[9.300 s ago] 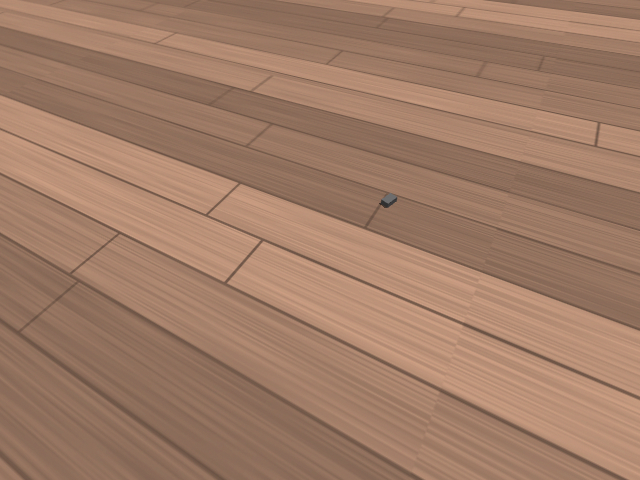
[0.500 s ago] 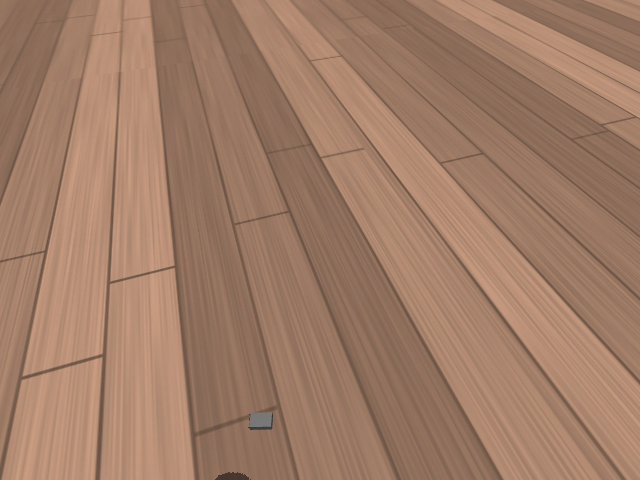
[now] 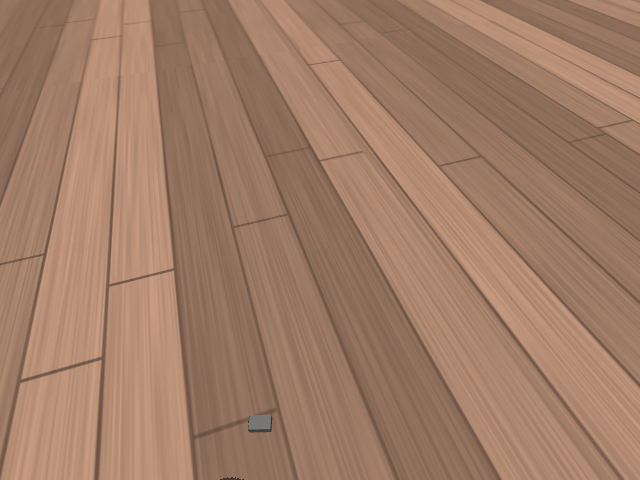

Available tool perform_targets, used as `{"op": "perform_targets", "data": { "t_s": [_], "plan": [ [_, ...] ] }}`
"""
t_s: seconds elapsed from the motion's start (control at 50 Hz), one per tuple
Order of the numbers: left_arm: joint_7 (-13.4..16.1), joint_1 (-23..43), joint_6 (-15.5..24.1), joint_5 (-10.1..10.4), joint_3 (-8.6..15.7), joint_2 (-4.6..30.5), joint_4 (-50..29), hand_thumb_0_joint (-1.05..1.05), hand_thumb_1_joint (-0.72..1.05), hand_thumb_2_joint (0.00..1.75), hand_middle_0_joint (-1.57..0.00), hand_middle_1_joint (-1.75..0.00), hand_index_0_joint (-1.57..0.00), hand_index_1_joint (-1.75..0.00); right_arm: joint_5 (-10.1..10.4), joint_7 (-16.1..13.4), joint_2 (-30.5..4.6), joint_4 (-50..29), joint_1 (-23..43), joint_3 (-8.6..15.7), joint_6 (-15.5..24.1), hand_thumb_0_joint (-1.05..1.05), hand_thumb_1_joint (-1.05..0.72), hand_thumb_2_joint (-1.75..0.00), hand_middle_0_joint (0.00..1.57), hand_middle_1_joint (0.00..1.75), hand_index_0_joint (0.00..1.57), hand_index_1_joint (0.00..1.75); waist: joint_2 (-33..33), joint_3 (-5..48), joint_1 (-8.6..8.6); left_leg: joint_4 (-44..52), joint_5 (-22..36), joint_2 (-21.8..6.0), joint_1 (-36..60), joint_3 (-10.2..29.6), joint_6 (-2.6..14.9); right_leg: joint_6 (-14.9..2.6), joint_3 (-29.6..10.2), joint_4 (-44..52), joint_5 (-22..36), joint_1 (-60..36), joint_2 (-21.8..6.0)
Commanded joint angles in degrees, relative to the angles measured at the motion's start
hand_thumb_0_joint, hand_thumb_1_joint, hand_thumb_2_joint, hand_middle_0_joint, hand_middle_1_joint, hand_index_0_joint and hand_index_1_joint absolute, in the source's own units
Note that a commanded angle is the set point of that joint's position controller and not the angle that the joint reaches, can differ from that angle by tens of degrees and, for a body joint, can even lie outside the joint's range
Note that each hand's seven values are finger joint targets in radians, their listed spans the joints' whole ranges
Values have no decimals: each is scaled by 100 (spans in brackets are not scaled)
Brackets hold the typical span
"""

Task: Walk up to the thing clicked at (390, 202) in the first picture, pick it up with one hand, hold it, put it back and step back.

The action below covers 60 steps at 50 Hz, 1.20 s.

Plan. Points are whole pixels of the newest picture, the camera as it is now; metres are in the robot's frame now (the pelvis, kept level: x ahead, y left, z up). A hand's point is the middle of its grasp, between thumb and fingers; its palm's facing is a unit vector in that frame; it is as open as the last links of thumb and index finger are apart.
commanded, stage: stand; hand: left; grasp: from above
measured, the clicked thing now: (260, 423) +0.45 +0.22 -0.77
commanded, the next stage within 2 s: rise first in 0.52 s
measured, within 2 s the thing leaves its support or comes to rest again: neither
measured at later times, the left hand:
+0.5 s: hand out of the picture +0.07 +0.25 -0.16, palm faces -0.02 -0.94 -0.34, open 7.3 cm
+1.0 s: hand out of the picture +0.14 +0.25 -0.19, palm faces -0.07 -0.93 -0.37, open 11.1 cm
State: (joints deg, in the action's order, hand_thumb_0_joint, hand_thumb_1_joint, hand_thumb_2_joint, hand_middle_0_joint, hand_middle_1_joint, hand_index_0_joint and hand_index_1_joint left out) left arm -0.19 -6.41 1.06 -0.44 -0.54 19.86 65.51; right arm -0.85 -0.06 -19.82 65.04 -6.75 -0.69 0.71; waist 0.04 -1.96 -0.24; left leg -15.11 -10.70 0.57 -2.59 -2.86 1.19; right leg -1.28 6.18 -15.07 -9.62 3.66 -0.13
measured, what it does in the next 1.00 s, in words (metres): stands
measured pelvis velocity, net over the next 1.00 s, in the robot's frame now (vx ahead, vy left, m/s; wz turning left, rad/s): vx -0.02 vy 0.00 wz -0.03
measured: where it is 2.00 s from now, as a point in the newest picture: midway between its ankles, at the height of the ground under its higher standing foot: outside the picture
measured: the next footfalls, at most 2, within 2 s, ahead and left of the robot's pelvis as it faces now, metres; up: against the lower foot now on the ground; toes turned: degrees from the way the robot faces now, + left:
none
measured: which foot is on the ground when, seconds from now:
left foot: down 0.00-1.00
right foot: down 0.00-1.00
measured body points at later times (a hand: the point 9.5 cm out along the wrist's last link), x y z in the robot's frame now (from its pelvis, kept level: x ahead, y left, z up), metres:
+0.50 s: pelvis +0.00 +0.00 +0.00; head +0.00 +0.00 +0.45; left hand +0.07 +0.30 -0.13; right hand +0.07 -0.30 -0.13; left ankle -0.03 +0.10 -0.75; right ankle -0.01 -0.10 -0.75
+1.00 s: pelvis -0.02 +0.00 -0.03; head +0.04 +0.01 +0.41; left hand +0.14 +0.30 -0.16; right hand +0.06 -0.26 -0.15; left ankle -0.03 +0.10 -0.75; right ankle -0.01 -0.10 -0.75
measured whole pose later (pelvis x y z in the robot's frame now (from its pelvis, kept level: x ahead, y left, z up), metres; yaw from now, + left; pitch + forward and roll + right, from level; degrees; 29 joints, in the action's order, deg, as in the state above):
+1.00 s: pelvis -0.02 +0.00 -0.03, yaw -2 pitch +9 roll -1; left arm 0.0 -1.4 -5.2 -6.5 7.6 18.8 51.9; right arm 1.9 -1.0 -14.2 39.7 -15.7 0.4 1.7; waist -0.3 1.9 2.4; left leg -41.1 -20.7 -1.0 -29.9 -4.1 1.7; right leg -1.9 5.1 -39.5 -18.2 30.8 -0.4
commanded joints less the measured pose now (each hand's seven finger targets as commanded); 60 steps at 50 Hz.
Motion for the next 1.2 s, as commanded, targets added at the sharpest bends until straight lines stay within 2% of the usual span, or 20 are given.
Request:
{"op": "perform_targets", "data": {
  "t_s": [0.0,0.58,0.6,0.62,0.64,0.66,0.68,0.7,0.72,0.74,0.78,0.84,0.9,0.92,1.0,1.02,1.04,1.08,1.12,1.18],
  "plan": [
    [87,239,107,-27,233,1193,-341,0,90,90,-20,-30,-20,-30,35,-91,-1197,-337,246,208,136,0,-90,-90,20,30,20,30,16,314,-3,178,1178,-938,-183,755,25,-10,-856,204,1112,-195,-983],
    [89,196,114,-14,229,1186,-325,0,90,90,-20,-30,-20,-30,26,-87,-1190,-323,207,211,137,0,-90,-90,20,30,20,30,20,292,-3,193,1122,-937,-202,770,34,-9,-864,187,1048,-192,-982],
    [88,186,114,-21,230,1196,-329,0,82,92,-21,-38,-21,-38,37,-86,-1196,-335,215,212,140,0,-87,-89,20,30,20,30,37,308,-1,195,1140,-958,-170,772,42,-10,-844,165,1038,-200,-978],
    [198,2197,612,341,260,310,-2340,0,74,89,-29,-41,-23,-46,464,-210,-312,-1945,104,-36,377,0,-89,-89,20,30,20,30,227,-391,805,-268,371,-67,-944,119,-1,-7,-474,-324,640,1357,-30],
    [215,2765,530,336,328,501,-1896,0,66,88,-28,-45,-23,-50,465,-248,-457,-1620,-218,3,347,0,-88,-89,20,30,20,30,64,-46,596,-376,218,-40,-928,133,32,5,-431,-386,443,1056,-48],
    [222,1568,280,205,657,1023,-867,0,58,86,-29,-53,-25,-57,481,-299,-608,-1615,-470,102,259,0,-89,-90,20,30,20,30,-122,-111,388,-504,163,-55,-1138,141,34,-27,-364,-463,256,1089,-14],
    [157,1426,172,92,751,1134,-639,0,50,86,-30,-56,-26,-59,439,-306,-590,-1730,-579,177,219,0,-90,-90,20,30,20,30,-232,253,339,-790,219,-2,-1324,135,61,-31,-393,-671,279,1166,-66],
    [84,1887,204,13,861,1374,-935,0,42,83,-31,-62,-28,-64,419,-311,-601,-1921,-610,233,221,0,-91,-90,20,30,20,30,-286,525,270,-998,252,-2,-1411,161,76,-27,-401,-913,318,1200,-81],
    [50,1702,217,-136,1048,1452,-704,0,34,80,-32,-68,-31,-69,325,-304,-592,-2055,-703,326,245,0,-92,-90,20,30,20,30,-296,966,193,-1276,420,-14,-1537,179,71,-30,-442,-1200,533,1203,-97],
    [-13,945,132,-255,1077,1267,-408,0,26,78,-32,-73,-32,-73,275,-279,-573,-2094,-881,404,250,0,-92,-90,20,30,20,30,-90,1258,97,-1502,621,33,-1683,175,24,-59,-439,-1457,712,1240,-109],
    [-70,398,1,-402,1181,1171,-688,0,10,77,-33,-77,-34,-77,264,-223,-573,-2514,-906,479,251,0,-92,-90,20,30,20,30,197,1643,-124,-1705,871,70,-1775,163,-51,-119,-449,-1719,810,1171,-77],
    [-12,334,-328,-508,1090,1008,-1278,0,-14,78,-34,-77,-33,-78,318,-216,-500,-2894,-802,492,272,0,-92,-90,20,30,20,30,225,1619,-54,-1772,952,59,-1942,179,-73,-134,-425,-1708,792,1250,-34],
    [83,476,-609,-664,1131,1095,-1689,0,-34,79,-35,-76,-33,-79,333,-186,-444,-3252,-608,451,313,0,-91,-90,20,30,20,30,144,1319,-12,-2076,426,29,-2372,209,-40,-115,-389,-1920,218,1799,-2],
    [123,389,-649,-665,1115,975,-1726,0,-37,80,-35,-76,-32,-79,306,-182,-421,-3293,-648,446,355,0,-93,-90,20,30,20,30,-31,1359,34,-2213,302,-9,-2509,226,-30,-109,-366,-2071,77,1981,30],
    [193,256,-687,-758,1203,1026,-2395,0,-36,77,-37,-76,-35,-79,274,-167,-402,-3501,-831,485,512,0,-93,-90,20,30,20,30,142,1623,66,-2779,188,-55,-2926,273,-32,-101,-358,-2701,-87,2516,41],
    [220,97,-700,-813,1359,1201,-2400,0,-35,77,-38,-76,-35,-78,265,-185,-393,-3536,-828,503,545,0,-92,-90,20,30,20,30,168,1735,43,-2923,142,-34,-3029,259,-15,-87,-395,-2811,-91,2593,10],
    [210,288,-676,-825,1205,1063,-2807,0,-36,77,-38,-74,-35,-78,254,-189,-354,-3627,-807,504,596,0,-93,-90,20,30,20,30,232,1764,122,-3026,29,-38,-3099,255,-5,-86,-427,-2899,-164,2763,4],
    [214,348,-678,-834,1147,992,-3225,0,-34,76,-39,-75,-36,-78,255,-216,-310,-3714,-741,485,703,0,-90,-90,20,30,20,30,268,1674,170,-3130,-402,-52,-3292,298,-4,-77,-440,-3046,-549,3096,7],
    [210,-167,-778,-833,1227,1014,-3330,0,-33,76,-39,-75,-36,-77,242,-243,-369,-3751,-747,513,762,0,-90,-90,20,30,20,30,422,1838,145,-3213,-437,-128,-3308,434,-45,-88,-412,-3286,-588,3293,31],
    [175,-261,-904,-926,1098,970,-3866,0,-32,75,-39,-76,-37,-78,238,-294,-342,-3780,-736,522,860,0,-89,-89,20,30,20,30,361,1960,194,-3466,-327,-114,-3407,442,-32,-74,-426,-3439,-533,3447,23]
  ]
}}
